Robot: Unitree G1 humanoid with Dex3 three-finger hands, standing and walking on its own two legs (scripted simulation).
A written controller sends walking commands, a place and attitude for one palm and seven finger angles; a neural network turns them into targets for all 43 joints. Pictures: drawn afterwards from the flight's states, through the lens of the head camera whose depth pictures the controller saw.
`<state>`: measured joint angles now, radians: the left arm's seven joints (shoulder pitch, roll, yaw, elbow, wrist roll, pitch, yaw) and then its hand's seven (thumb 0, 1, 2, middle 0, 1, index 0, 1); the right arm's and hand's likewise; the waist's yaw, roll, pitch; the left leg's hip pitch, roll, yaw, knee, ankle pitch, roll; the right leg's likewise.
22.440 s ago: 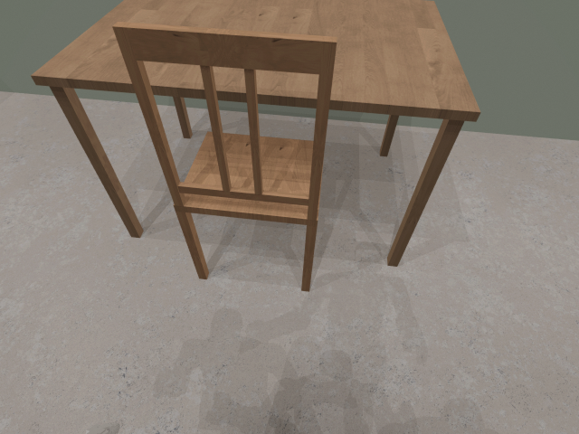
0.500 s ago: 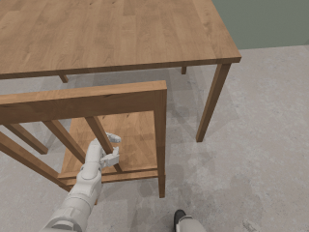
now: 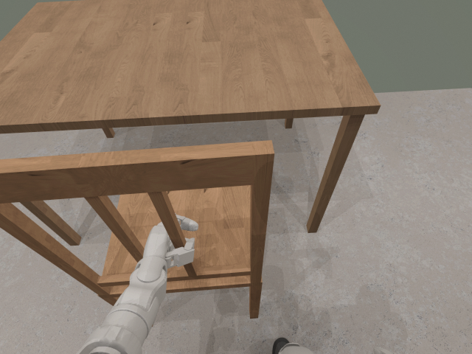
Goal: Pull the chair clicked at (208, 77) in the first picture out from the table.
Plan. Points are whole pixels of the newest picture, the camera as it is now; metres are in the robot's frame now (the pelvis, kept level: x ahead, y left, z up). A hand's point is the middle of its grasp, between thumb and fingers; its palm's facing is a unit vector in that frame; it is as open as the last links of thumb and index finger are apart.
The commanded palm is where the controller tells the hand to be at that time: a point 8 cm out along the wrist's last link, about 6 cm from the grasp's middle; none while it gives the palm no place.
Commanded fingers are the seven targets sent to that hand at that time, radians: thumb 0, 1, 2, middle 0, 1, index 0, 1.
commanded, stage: stop walking, hand still on the chair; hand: left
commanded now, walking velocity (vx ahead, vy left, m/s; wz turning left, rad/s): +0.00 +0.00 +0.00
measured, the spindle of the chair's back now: (131, 243) +0.33 +0.22 -0.05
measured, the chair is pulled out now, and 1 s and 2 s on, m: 0.19 0.19 0.19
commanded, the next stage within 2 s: open the thumb and straighten the fingers in 0.52 s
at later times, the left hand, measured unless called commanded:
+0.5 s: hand (188, 247) +0.32 +0.11 -0.06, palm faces -0.11 -0.99 -0.12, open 5.4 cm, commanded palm +0.31 +0.16 -0.04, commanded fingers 0.00 0.90 0.90 -0.50 -1.45 -0.50 -1.45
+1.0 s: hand (184, 245) +0.33 +0.12 -0.06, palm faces -0.13 -0.98 -0.12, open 11.8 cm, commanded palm +0.31 +0.17 -0.04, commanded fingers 0.00 -0.55 0.20 -0.25 -0.73 -0.25 -0.73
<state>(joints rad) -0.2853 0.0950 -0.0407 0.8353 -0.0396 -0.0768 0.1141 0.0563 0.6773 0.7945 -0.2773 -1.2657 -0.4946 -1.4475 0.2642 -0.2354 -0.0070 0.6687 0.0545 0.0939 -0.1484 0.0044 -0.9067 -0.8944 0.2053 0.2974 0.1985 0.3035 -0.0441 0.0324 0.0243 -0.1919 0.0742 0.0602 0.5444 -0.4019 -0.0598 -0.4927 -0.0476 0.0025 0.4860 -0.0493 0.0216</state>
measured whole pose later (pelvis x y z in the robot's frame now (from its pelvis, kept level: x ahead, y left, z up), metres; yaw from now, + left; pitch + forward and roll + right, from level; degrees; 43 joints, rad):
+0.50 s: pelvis +0.04 +0.02 +0.00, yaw +1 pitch +1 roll +0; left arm -0.17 0.08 -0.14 0.65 -0.03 -0.03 0.07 0.06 0.66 0.86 -0.36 -1.39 -0.49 -1.45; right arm 0.18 -0.21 0.01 0.63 0.03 0.07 -0.13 0.00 -0.91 -0.89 0.21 0.30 0.20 0.30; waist -0.01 0.02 0.07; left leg -0.08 0.07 0.05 0.53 -0.45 -0.05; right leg -0.42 -0.06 -0.01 0.55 -0.15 0.04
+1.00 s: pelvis +0.02 +0.02 -0.02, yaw +3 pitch +9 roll +1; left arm -0.21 0.12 -0.07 0.55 -0.02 0.08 0.00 0.01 -0.24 0.35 -0.42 -1.26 -0.43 -1.27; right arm 0.25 -0.23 -0.01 0.63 0.03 -0.01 -0.01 0.01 -0.91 -0.89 0.20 0.30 0.20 0.30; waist -0.06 0.00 -0.06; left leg -0.38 0.03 0.03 0.73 -0.50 -0.04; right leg -0.69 -0.11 0.00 0.70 -0.17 0.05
